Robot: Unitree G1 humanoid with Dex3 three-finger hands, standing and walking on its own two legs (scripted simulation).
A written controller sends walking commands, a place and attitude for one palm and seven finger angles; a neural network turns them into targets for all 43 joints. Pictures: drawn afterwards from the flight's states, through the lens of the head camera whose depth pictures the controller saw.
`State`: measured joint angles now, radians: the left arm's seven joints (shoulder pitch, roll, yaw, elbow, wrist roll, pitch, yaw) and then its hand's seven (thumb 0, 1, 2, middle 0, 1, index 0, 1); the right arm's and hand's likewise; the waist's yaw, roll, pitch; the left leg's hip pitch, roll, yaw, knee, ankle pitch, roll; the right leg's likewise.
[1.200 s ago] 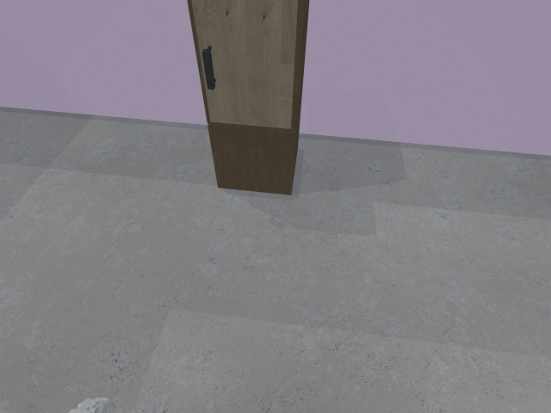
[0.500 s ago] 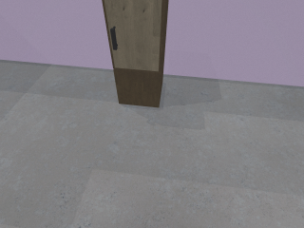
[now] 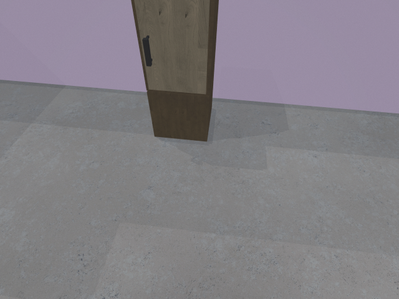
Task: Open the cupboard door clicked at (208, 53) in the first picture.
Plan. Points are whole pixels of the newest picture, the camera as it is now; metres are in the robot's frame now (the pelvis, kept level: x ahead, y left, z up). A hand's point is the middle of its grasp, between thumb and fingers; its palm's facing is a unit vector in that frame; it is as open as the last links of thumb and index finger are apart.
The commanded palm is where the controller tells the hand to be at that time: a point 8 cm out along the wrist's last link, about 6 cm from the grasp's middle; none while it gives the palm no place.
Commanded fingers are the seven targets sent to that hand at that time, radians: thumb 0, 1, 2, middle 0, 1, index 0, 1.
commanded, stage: look at it before walking up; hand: left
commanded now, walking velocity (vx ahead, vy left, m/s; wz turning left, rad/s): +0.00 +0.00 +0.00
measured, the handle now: (148, 50) +1.25 +0.33 -0.10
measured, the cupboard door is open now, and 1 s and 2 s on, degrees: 0 0 0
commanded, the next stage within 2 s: walk to a spot facing it in 0.24 s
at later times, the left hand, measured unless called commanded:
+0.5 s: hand out of the picture +0.07 +0.24 -0.17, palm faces +0.01 -0.95 -0.30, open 7.3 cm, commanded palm none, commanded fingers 0.00 0.90 0.90 -0.20 -0.30 -0.20 -0.30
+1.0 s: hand (87, 293) +0.17 +0.27 -0.17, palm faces +0.27 -0.95 -0.17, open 7.3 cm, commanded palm none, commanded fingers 0.00 0.90 0.90 -0.20 -0.30 -0.20 -0.30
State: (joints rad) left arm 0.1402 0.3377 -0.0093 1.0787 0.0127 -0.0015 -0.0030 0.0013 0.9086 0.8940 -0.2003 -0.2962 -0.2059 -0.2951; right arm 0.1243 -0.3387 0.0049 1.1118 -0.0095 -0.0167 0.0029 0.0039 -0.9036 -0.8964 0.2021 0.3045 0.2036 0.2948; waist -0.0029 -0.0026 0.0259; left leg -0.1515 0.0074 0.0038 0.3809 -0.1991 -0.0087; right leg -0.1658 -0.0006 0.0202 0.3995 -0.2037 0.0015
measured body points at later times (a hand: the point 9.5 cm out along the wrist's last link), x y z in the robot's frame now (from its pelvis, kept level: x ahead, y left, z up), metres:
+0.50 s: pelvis +0.01 +0.00 +0.00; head +0.01 +0.01 +0.45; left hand +0.07 +0.29 -0.14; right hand +0.08 -0.28 -0.14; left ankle +0.01 +0.13 -0.74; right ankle +0.01 -0.12 -0.74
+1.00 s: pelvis +0.15 +0.07 +0.00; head +0.16 +0.10 +0.45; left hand +0.15 +0.32 -0.16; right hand +0.14 -0.15 -0.15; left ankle +0.05 +0.14 -0.74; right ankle +0.27 -0.06 -0.68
